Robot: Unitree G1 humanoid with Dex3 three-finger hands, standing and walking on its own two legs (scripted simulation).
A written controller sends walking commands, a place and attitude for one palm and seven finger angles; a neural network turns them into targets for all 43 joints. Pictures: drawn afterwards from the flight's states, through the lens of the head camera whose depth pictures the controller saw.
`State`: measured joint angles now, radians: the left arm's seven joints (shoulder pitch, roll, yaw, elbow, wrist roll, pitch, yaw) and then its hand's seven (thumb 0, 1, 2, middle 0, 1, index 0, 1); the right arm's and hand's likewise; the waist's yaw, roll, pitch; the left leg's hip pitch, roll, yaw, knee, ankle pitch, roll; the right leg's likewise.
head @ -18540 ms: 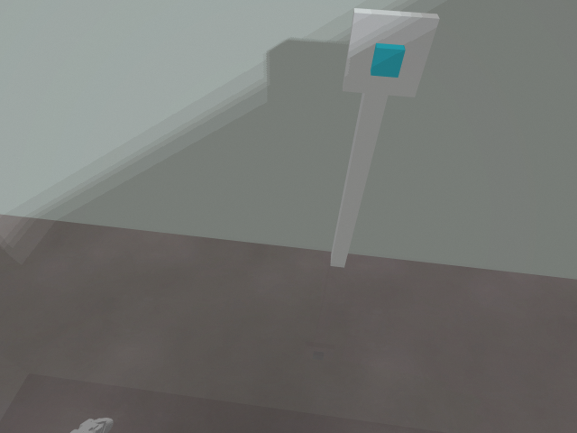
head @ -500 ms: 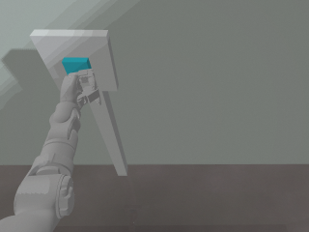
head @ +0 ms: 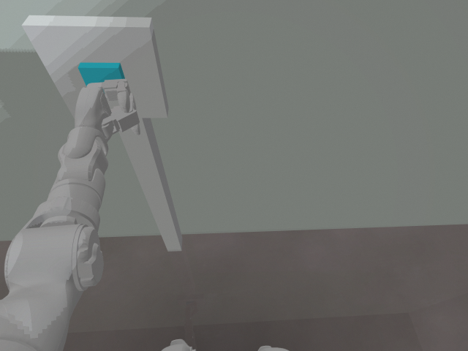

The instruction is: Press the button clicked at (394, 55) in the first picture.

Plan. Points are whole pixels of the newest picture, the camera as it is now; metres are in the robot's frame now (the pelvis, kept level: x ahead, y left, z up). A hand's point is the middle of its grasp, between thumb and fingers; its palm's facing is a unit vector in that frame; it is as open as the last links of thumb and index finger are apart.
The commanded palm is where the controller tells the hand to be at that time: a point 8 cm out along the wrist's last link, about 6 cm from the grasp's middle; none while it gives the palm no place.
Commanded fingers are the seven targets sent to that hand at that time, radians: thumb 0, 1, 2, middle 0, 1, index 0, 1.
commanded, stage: hold the button down briefly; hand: left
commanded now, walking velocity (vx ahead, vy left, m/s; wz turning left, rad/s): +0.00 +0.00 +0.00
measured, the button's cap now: (106, 78) +0.55 +0.18 +0.16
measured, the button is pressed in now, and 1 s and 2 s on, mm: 11 0 0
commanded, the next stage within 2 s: pull the fist back off the button in 0.14 s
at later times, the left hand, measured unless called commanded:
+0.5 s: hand (133, 112) +0.49 +0.14 +0.13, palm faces -0.03 -1.00 +0.01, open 3.2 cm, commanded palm +0.47 +0.19 +0.13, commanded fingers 0.00 0.90 0.90 -1.30 -1.50 -1.30 -1.50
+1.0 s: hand (118, 137) +0.44 +0.16 +0.12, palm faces +0.00 -1.00 -0.01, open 3.1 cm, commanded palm +0.40 +0.20 +0.13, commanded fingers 0.00 0.90 0.90 -1.30 -1.50 -1.30 -1.50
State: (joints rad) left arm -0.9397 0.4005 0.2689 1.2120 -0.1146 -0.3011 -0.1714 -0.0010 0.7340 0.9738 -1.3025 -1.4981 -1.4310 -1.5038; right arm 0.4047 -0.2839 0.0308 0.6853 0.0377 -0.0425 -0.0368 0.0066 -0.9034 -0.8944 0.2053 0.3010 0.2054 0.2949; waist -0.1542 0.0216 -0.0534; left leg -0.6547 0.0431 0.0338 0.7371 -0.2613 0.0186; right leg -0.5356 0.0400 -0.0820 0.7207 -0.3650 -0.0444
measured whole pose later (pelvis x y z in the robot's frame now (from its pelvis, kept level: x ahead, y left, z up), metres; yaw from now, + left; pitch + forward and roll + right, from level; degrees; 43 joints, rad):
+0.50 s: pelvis -0.01 +0.02 -0.01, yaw -1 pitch +11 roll -2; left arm -0.98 0.39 0.28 1.21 -0.09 -0.30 -0.10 0.00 0.73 0.87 -1.30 -1.50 -1.49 -1.50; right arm 0.45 -0.28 0.03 0.67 0.01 -0.08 -0.01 0.01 -0.90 -0.89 0.21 0.30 0.21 0.30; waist -0.17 0.02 -0.06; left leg -0.73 0.03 0.04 0.78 -0.26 0.04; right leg -0.61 0.03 -0.06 0.77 -0.36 -0.02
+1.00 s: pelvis +0.03 +0.00 +0.01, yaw -2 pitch +7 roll -1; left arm -0.49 0.27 0.22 0.67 -0.18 -0.20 -0.13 0.02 0.87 0.88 -1.30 -1.50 -1.32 -1.50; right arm 0.35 -0.26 0.01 0.58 0.05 -0.03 -0.01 0.01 -0.90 -0.89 0.20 0.30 0.20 0.29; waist -0.06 0.03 -0.08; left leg -0.52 0.03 0.06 0.71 -0.31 0.02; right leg -0.41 0.04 -0.04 0.69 -0.39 -0.04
